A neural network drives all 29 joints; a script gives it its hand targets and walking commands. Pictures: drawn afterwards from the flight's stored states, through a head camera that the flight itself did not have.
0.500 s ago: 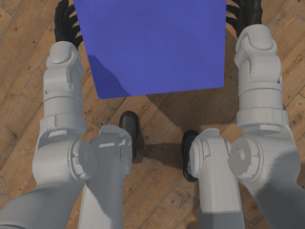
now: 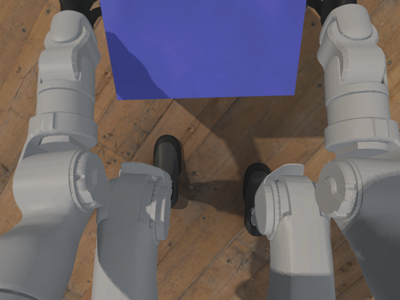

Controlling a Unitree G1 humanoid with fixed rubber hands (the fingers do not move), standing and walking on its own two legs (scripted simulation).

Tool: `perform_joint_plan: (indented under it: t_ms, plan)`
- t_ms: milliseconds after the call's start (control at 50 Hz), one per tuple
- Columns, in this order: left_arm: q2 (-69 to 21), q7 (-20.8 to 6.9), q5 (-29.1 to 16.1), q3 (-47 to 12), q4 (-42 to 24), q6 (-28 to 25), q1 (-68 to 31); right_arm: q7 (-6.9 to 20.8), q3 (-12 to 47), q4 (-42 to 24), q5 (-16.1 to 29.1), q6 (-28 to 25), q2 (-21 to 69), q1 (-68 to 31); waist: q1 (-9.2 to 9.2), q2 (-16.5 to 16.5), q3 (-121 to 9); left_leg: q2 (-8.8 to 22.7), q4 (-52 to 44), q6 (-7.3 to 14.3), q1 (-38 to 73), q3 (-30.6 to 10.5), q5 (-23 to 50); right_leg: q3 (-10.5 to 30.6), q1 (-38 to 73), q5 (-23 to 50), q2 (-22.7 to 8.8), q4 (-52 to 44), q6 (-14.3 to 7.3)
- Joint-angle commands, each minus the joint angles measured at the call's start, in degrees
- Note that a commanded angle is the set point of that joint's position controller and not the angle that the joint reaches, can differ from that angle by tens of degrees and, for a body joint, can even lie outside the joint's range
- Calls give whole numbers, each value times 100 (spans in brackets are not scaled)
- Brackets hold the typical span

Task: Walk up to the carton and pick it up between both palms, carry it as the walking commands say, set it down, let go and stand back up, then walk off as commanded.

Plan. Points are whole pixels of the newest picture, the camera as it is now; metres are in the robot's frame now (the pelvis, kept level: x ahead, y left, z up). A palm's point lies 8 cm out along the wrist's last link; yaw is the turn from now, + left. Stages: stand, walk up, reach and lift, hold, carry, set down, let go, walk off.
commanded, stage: set down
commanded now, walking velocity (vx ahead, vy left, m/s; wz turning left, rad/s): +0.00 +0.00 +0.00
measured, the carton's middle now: (203, 22) +0.54 +0.04 -0.27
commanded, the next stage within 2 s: none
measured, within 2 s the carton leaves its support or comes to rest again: rests again in 1.76 s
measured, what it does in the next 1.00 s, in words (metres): stands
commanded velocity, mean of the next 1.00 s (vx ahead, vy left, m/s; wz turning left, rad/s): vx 0.00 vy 0.00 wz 0.00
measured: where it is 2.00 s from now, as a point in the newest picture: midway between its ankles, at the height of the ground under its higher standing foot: (211, 197)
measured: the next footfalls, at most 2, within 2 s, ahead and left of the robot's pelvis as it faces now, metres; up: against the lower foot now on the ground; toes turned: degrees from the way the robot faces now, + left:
none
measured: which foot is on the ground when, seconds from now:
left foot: down 0.00-1.00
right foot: down 0.00-1.00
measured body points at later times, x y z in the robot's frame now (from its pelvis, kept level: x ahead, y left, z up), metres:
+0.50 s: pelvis +0.00 -0.01 -0.01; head +0.37 -0.01 +0.24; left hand +0.54 +0.23 -0.18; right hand +0.56 -0.15 -0.18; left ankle +0.16 +0.13 -0.37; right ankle +0.10 -0.12 -0.37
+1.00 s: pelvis +0.00 -0.01 -0.02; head +0.38 -0.01 +0.23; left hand +0.55 +0.23 -0.19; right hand +0.57 -0.15 -0.19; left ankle +0.16 +0.13 -0.37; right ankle +0.10 -0.12 -0.37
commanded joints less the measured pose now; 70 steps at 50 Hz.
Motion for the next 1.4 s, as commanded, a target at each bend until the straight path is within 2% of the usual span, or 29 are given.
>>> perform_joint_plan:
  t_ms: [0, 60, 80, 120, 160, 220, 380, 440, 460, 480, 500, 540, 600, 620, 660, 780, 800, 900, 940, 980, 1000, 1060, 1100, 1160, 1180, 1200, 1280, 1300, 1380]
  plan:
    - [-4405, -1281, -753, -1930, -287, -381, -2572, 1257, 2944, -303, 1288, -390, 4253, -3111, 818, -518, -7029, -270, 215, 86, 4552, 430, 1346, -519, 1804, 1070, 223, -932, -58]
    - [-4429, -1295, -677, -1892, -88, -363, -2620, 1288, 2797, -108, 1255, -375, 4218, -2950, 807, -330, -6641, -258, 278, 78, 4341, 475, 1131, -435, 1531, 911, 221, -947, -103]
    - [-4495, -1299, -665, -1848, 22, -394, -2662, 1277, 2682, 124, 1141, -373, 4278, -2932, 630, -327, -6365, -286, 202, 115, 4225, 428, 920, -471, 1413, 723, 222, -992, -99]
    - [-4282, -1305, -594, -1756, -19, -384, -2742, 1291, 2602, 249, 1137, -334, 4287, -2881, 778, -304, -6154, -252, 227, 105, 4213, 492, 858, -427, 1381, 644, 235, -960, -121]
    - [-4214, -1341, -639, -1781, -167, -398, -2976, 1303, 2415, 522, 1000, -296, 4189, -2744, 585, -367, -5913, -275, 222, 77, 3950, 471, 579, -459, 1189, 435, 249, -976, -160]
    - [-4207, -1314, -496, -1543, 357, -347, -2613, 1307, 2484, 290, 1080, -322, 4041, -3099, 782, -306, -5775, -264, 233, 120, 4140, 491, 496, -418, 1052, 247, 229, -1010, -108]
    - [-4143, -1362, -475, -1541, 312, -400, -2496, 1279, 2599, 428, 1097, -392, 4154, -2857, 846, -603, -5829, -241, 324, 117, 3823, 475, 801, -411, 1378, 723, 270, -808, -90]
    - [-4163, -1387, -351, -1443, 596, -372, -2182, 1262, 2467, 492, 1100, -408, 4107, -2710, 951, -298, -5656, -183, 333, 76, 4007, 555, 866, -321, 1184, 724, 293, -875, -92]
    - [-4086, -1410, -448, -1474, 343, -434, -2204, 1258, 2475, 546, 990, -399, 4263, -2634, 849, -684, -5606, -272, 347, 141, 3718, 449, 837, -394, 1210, 709, 300, -806, -79]
    - [-4168, -1411, -460, -1554, 353, -429, -2441, 1260, 2439, 573, 996, -420, 4164, -2643, 661, -444, -5499, -246, 398, 129, 3647, 494, 866, -376, 1130, 800, 304, -843, -103]
    - [-4117, -1412, -444, -1485, 419, -420, -2336, 1264, 2486, 682, 983, -383, 4258, -2543, 893, -536, -5597, -217, 379, 115, 3693, 488, 869, -267, 1275, 830, 275, -843, -133]
    - [-4086, -1432, -356, -1342, 818, -400, -2015, 1262, 2401, 775, 925, -389, 4042, -2584, 776, -537, -5271, -224, 331, 128, 3603, 492, 638, -364, 1122, 576, 270, -934, -77]
    - [-3912, -1422, -285, -1238, 845, -399, -2108, 1257, 2347, 954, 912, -339, 4045, -2575, 924, -571, -5048, -210, 368, 147, 3503, 531, 495, -290, 989, 406, 277, -908, -106]
    - [-4022, -1438, -368, -1294, 736, -397, -2118, 1237, 2307, 895, 839, -363, 3871, -2537, 720, -624, -4936, -214, 356, 140, 3460, 510, 554, -335, 986, 464, 281, -920, -132]
    - [-3825, -1440, -235, -1237, 742, -430, -1968, 1250, 2325, 941, 859, -354, 3957, -2448, 907, -646, -5037, -169, 366, 96, 3585, 489, 620, -273, 1041, 508, 262, -891, -91]
    - [-3888, -1437, -245, -1199, 951, -393, -1984, 1246, 2217, 1132, 793, -380, 3846, -2492, 771, -613, -4799, -205, 391, 162, 3551, 368, 539, -366, 748, 401, 297, -764, -101]
    - [-3815, -1448, -195, -1288, 886, -404, -1943, 1255, 2071, 1254, 805, -348, 3971, -2243, 880, -302, -4670, -163, 402, 79, 3507, 490, 627, -210, 689, 507, 299, -822, -143]
    - [-3775, -1456, -285, -1155, 1035, -428, -1865, 1165, 2201, 1081, 698, -423, 3749, -2354, 779, -689, -4699, -183, 461, 123, 3156, 473, 496, -278, 1086, 588, 257, -798, -94]
    - [-3790, -1469, -195, -1117, 1177, -409, -1719, 1185, 2169, 1237, 743, -394, 3833, -2231, 970, -516, -4705, -160, 409, 83, 3374, 547, 562, -255, 964, 584, 295, -809, -80]
    - [-3709, -1448, -243, -1113, 1219, -460, -1740, 1160, 2099, 1245, 688, -411, 3752, -2180, 831, -564, -4644, -144, 533, 91, 3448, 458, 653, -212, 753, 534, 282, -777, -66]
    - [-3617, -1465, -142, -970, 1341, -424, -1679, 1164, 2089, 1489, 634, -352, 3881, -2076, 956, -710, -4456, -151, 430, 97, 3235, 512, 488, -225, 911, 495, 273, -819, -68]
    - [-3769, -1448, -163, -1060, 1193, -454, -1738, 1127, 2045, 1182, 610, -444, 3661, -2084, 765, -428, -4534, -163, 493, 84, 3293, 484, 540, -205, 819, 596, 322, -815, -109]
    - [-3593, -1446, -141, -1028, 1249, -466, -1632, 1142, 2057, 1519, 590, -399, 3792, -1894, 811, -617, -4405, -151, 461, 60, 3172, 505, 525, -210, 874, 615, 300, -810, -99]
    - [-3509, -1378, -20, -955, 1449, -482, -1486, 1134, 1983, 1423, 634, -431, 3694, -2000, 978, -400, -4447, -161, 433, 61, 3465, 536, 556, -227, 691, 462, 317, -787, -60]
    - [-3471, -1375, -133, -926, 1301, -497, -1600, 1130, 1946, 1540, 514, -410, 3557, -1951, 740, -629, -4378, -134, 479, 69, 3323, 482, 447, -235, 719, 453, 297, -764, -76]
    - [-3451, -1373, -104, -961, 1322, -511, -1696, 1129, 2066, 1501, 584, -418, 3694, -2065, 918, -588, -4509, -156, 489, 86, 3297, 447, 522, -210, 850, 566, 286, -723, -88]
    - [-3469, -1381, -91, -908, 1328, -529, -1564, 1054, 1933, 1367, 460, -490, 3447, -1943, 672, -573, -4185, -210, 464, 113, 3151, 403, 415, -257, 721, 455, 329, -795, -95]
    - [-3318, -1346, -41, -880, 1495, -527, -1543, 1076, 1925, 1513, 503, -466, 3405, -2115, 880, -532, -4240, -163, 470, 91, 3364, 430, 494, -225, 636, 428, 279, -734, -56]
    - [-3069, -1308, -15, -774, 1553, -594, -1471, 984, 1931, 1494, 451, -514, 3166, -1990, 809, -629, -4264, -128, 520, 86, 3312, 415, 579, -218, 807, 581, 291, -750, -10]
